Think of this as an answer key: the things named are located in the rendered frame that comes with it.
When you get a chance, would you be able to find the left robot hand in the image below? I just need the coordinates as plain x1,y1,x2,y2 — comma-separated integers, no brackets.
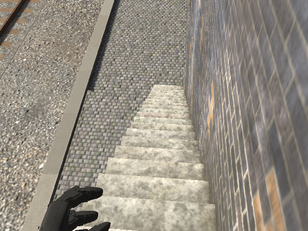
38,186,111,231

